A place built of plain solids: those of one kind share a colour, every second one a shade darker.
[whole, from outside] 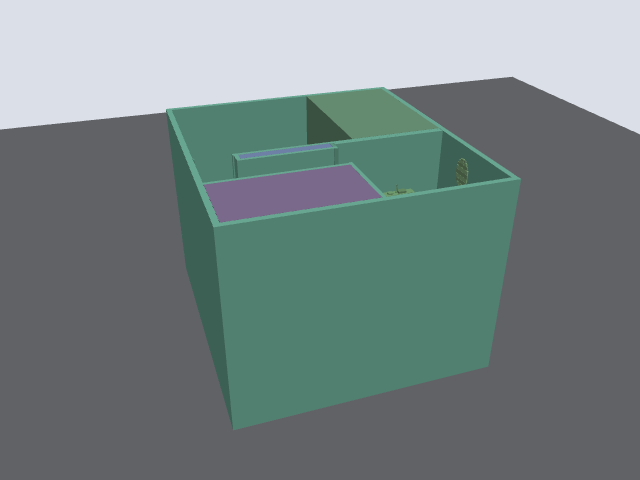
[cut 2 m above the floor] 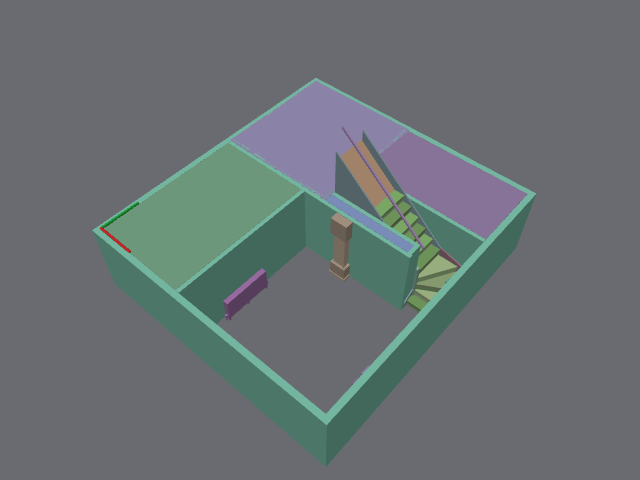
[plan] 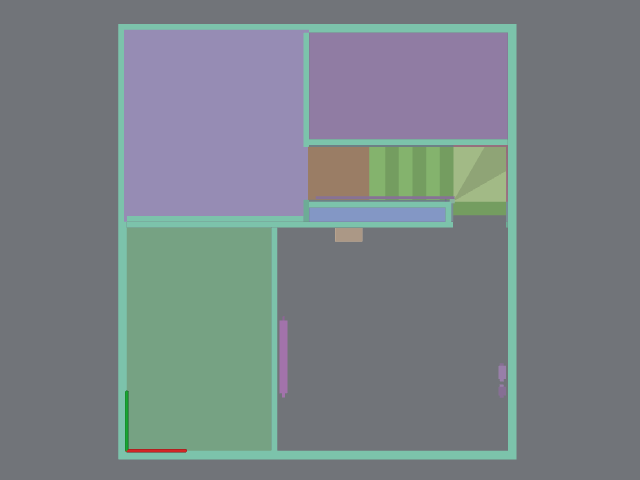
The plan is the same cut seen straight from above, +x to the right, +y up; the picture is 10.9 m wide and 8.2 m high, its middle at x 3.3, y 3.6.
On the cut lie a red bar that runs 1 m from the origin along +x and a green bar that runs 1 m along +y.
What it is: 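A lodging house's back stair, a dwelling of no particular year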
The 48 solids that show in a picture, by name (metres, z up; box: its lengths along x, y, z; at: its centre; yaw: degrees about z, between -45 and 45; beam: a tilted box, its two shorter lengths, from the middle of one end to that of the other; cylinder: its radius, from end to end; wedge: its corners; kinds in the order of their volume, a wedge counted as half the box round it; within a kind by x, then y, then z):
{
 "beside_lower_1": {"box": [2.47, 3.81, 5.44], "at": [1.24, 1.91, 2.67]},
 "wall_1": {"box": [0.15, 7.44, 5.44], "at": [-0.07, 3.57, 2.67]},
 "wall_2": {"box": [3.01, 0.1, 5.44], "at": [1.51, 3.96, 2.67]},
 "wall_3": {"box": [0.1, 3.81, 2.74], "at": [2.52, 1.91, 1.32]},
 "wall_4": {"box": [5.58, 0.1, 5.44], "at": [2.79, 3.86, 2.67]},
 "wall_5": {"box": [0.1, 0.38, 5.44], "at": [3.06, 4.1, 2.67]},
 "wall_6": {"box": [0.1, 1.95, 5.44], "at": [3.06, 6.16, 2.67]},
 "wall_7": {"box": [6.81, 0.15, 5.44], "at": [3.25, -0.07, 2.67]},
 "wall_8": {"box": [6.81, 0.15, 5.44], "at": [3.25, 7.22, 2.67]},
 "wall_9": {"box": [2.53, 0.1, 5.44], "at": [4.28, 4.21, 2.67]},
 "wall_10": {"box": [3.5, 0.1, 5.44], "at": [4.76, 5.27, 2.67]},
 "wall_11": {"box": [0.1, 0.44, 5.44], "at": [5.49, 4.03, 2.67]},
 "wall_12": {"box": [0.15, 7.44, 5.44], "at": [6.58, 3.57, 2.67]},
 "behind_box_1": {"box": [3.4, 1.82, 5.44], "at": [4.81, 6.23, 2.67]},
 "upper_1": {"box": [3.16, 3.28, 3.13], "at": [1.53, 5.55, 1.52]},
 "carriage_1": {"wedge": [[3.09, 4.28, -0.05], [3.09, 4.28, 2.97], [3.09, 5.19, -0.05], [3.09, 5.19, 2.97], [5.59, 4.28, -0.05], [5.59, 4.28, 0.77], [5.59, 5.19, -0.05], [5.59, 5.19, 0.77]]},
 "beside_box_1": {"box": [2.33, 0.24, 5.44], "at": [4.28, 4.03, 2.67]},
 "winder_riser_1": {"wedge": [[5.51, 5.2, -0.05], [5.51, 5.2, 0.52], [5.56, 4.27, -0.05], [5.56, 4.27, 0.52], [6.49, 4.81, -0.05], [6.49, 4.81, 0.52], [6.49, 5.2, -0.05], [6.49, 5.2, 0.52]]},
 "winder_riser_2": {"wedge": [[5.51, 5.2, -0.05], [5.51, 5.2, 0.72], [5.56, 4.28, -0.05], [5.56, 4.28, -0.05], [5.56, 4.28, 0.72], [5.56, 4.28, 0.72], [6.1, 5.2, -0.05], [6.1, 5.2, 0.72]]},
 "string_1": {"wedge": [[3.11, 4.26, -0.05], [3.11, 4.26, 3.25], [3.11, 4.29, -0.05], [3.11, 4.29, 3.25], [5.52, 4.26, -0.05], [5.52, 4.26, 1.12], [5.52, 4.29, -0.05], [5.52, 4.29, 1.12]]},
 "string_2": {"wedge": [[3.11, 5.19, -0.05], [3.11, 5.19, 3.25], [3.11, 5.22, -0.05], [3.11, 5.22, 3.25], [5.58, 5.19, -0.05], [5.58, 5.19, 1.07], [5.58, 5.22, -0.05], [5.58, 5.22, 1.07]]},
 "string_3": {"wedge": [[5.54, 3.92, -0.05], [5.54, 3.92, 0.15], [5.54, 4.24, -0.05], [5.54, 4.24, 0.44], [5.58, 3.92, -0.05], [5.58, 3.92, 0.15], [5.58, 4.24, -0.05], [5.58, 4.24, 0.44]]},
 "string_4": {"wedge": [[6.48, 3.92, -0.05], [6.48, 3.92, 0.15], [6.48, 4.25, -0.05], [6.48, 4.25, 0.45], [6.51, 3.92, -0.05], [6.51, 3.92, 0.15], [6.51, 4.25, -0.05], [6.51, 4.25, 0.45]]},
 "longcase_clock_1": {"box": [0.47, 0.24, 0.14], "at": [3.79, 3.69, 0.02]},
 "longcase_clock_2": {"box": [0.44, 0.23, 0.35], "at": [3.79, 3.69, 0.26]},
 "longcase_clock_3": {"box": [0.45, 0.23, 0.52], "at": [3.79, 3.69, 1.75]},
 "longcase_clock_4": {"box": [0.32, 0.17, 1.07], "at": [3.79, 3.72, 0.97]},
 "rail_1": {"wedge": [[3.23, 4.3, 3.92], [3.23, 4.3, 3.98], [3.23, 4.35, 3.92], [3.23, 4.35, 3.98], [5.6, 4.3, 1.82], [5.6, 4.3, 1.89], [5.6, 4.35, 1.82], [5.6, 4.35, 1.89]]},
 "winder_1": {"wedge": [[5.53, 5.2, 0.72], [5.53, 5.2, 0.82], [5.56, 4.24, 0.72], [5.56, 4.24, 0.72], [5.56, 4.24, 0.82], [5.56, 4.24, 0.82], [6.11, 5.2, 0.72], [6.12, 5.2, 0.82]]},
 "winder_2": {"wedge": [[5.54, 4.24, 0.61], [5.54, 4.25, 0.51], [6.05, 5.2, 0.51], [6.05, 5.2, 0.61], [6.49, 4.78, 0.61], [6.49, 4.79, 0.51], [6.49, 5.2, 0.51], [6.49, 5.2, 0.61]]},
 "winder_3": {"wedge": [[5.54, 4.25, 0.4], [5.54, 4.26, 0.3], [5.54, 4.26, 0.3], [5.54, 4.26, 0.4], [6.49, 4.25, 0.4], [6.49, 4.26, 0.3], [6.49, 4.86, 0.3], [6.49, 4.86, 0.4]]},
 "radiator_1": {"box": [0.14, 1.25, 0.58], "at": [2.68, 1.6, 0.38]},
 "tread_1": {"wedge": [[4.13, 4.28, 1.95], [4.13, 4.28, 2.05], [4.13, 5.2, 1.95], [4.13, 5.2, 2.05], [4.41, 4.28, 1.95], [4.41, 4.28, 2.05], [4.41, 5.2, 1.95], [4.41, 5.2, 2.05]]},
 "tread_2": {"wedge": [[4.36, 4.28, 1.75], [4.36, 4.28, 1.85], [4.36, 5.2, 1.75], [4.36, 5.2, 1.85], [4.64, 4.28, 1.75], [4.64, 5.2, 1.75], [4.65, 4.28, 1.85], [4.65, 5.2, 1.85]]},
 "tread_3": {"wedge": [[4.6, 4.28, 1.54], [4.6, 4.28, 1.64], [4.6, 5.2, 1.54], [4.6, 5.2, 1.64], [4.88, 4.28, 1.54], [4.88, 4.28, 1.64], [4.88, 5.2, 1.54], [4.88, 5.2, 1.64]]},
 "tread_4": {"wedge": [[4.83, 4.28, 1.33], [4.83, 4.28, 1.43], [4.83, 5.2, 1.33], [4.83, 5.2, 1.43], [5.11, 4.28, 1.33], [5.11, 4.28, 1.43], [5.11, 5.2, 1.33], [5.11, 5.2, 1.43]]},
 "tread_5": {"wedge": [[5.06, 4.28, 1.13], [5.06, 4.28, 1.23], [5.06, 5.2, 1.13], [5.06, 5.2, 1.23], [5.34, 4.28, 1.13], [5.34, 5.2, 1.13], [5.35, 4.28, 1.23], [5.35, 5.2, 1.23]]},
 "tread_6": {"wedge": [[5.3, 4.28, 0.92], [5.3, 4.28, 1.02], [5.3, 5.2, 0.92], [5.3, 5.2, 1.02], [5.57, 4.28, 0.92], [5.57, 5.2, 0.92], [5.58, 4.28, 1.02], [5.58, 5.2, 1.02]]},
 "tread_7": {"wedge": [[5.56, 4.02, 0.2], [5.56, 4.03, 0.1], [5.56, 4.3, 0.1], [5.56, 4.3, 0.2], [6.49, 4.02, 0.2], [6.49, 4.03, 0.1], [6.49, 4.3, 0.1], [6.49, 4.3, 0.2]]},
 "coat_pegs_1": {"box": [0.13, 0.15, 0.55], "at": [6.41, 1.02, 1.28]},
 "coat_pegs_2": {"box": [0.13, 0.23, 0.8], "at": [6.41, 1.34, 1.16]},
 "string_turn_1": {"wedge": [[5.58, 5.19, -0.05], [5.58, 5.19, 1.07], [5.58, 5.22, -0.05], [5.58, 5.22, 1.07], [6.48, 5.19, -0.05], [6.48, 5.19, 0.79], [6.51, 5.22, -0.05], [6.51, 5.22, 0.79]]},
 "string_turn_2": {"wedge": [[6.48, 4.25, -0.05], [6.48, 4.25, 0.45], [6.48, 5.19, -0.05], [6.48, 5.19, 0.79], [6.51, 4.25, -0.05], [6.51, 4.25, 0.45], [6.51, 5.22, -0.05], [6.51, 5.22, 0.79]]},
 "newel_turn_1": {"box": [0.09, 0.09, 1.24], "at": [5.56, 4.27, 0.57]},
 "wall_mirror_1": {"box": [0.034, 0.51, 0.11], "at": [0.02, 5.19, 4.55]},
 "wall_mirror_2": {"box": [0.034, 0.53, 0.11], "at": [0.02, 5.19, 4.66]},
 "wall_mirror_3": {"box": [0.034, 0.51, 0.11], "at": [0.02, 5.19, 4.77]},
 "hall_table_1": {"box": [0.93, 0.24, 0.022], "at": [1.26, 4.13, 3.83]}
}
